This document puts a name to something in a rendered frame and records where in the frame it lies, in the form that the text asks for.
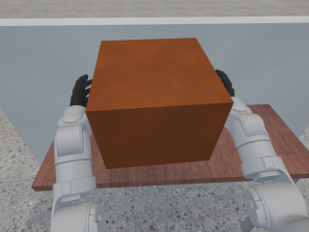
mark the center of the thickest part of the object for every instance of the right robot upper arm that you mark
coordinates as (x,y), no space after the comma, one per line
(276,207)

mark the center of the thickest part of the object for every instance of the left robot upper arm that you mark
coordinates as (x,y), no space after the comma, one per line
(86,216)

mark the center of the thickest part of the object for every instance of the carton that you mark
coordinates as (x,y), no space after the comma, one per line
(156,101)

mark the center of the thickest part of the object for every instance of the table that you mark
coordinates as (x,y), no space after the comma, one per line
(224,165)

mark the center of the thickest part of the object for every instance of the left robot hand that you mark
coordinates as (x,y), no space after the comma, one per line
(79,92)

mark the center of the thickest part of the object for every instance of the left robot forearm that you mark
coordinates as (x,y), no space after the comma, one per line
(72,157)

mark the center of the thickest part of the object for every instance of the right robot forearm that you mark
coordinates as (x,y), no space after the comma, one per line
(258,158)

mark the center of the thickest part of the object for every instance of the right robot hand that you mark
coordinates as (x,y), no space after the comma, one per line
(226,82)

